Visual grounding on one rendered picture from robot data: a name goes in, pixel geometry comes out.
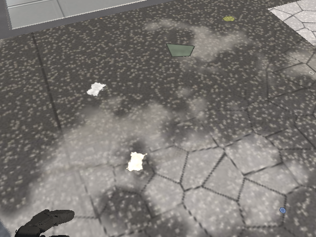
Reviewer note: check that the left robot hand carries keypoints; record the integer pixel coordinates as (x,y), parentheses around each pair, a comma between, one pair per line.
(43,221)

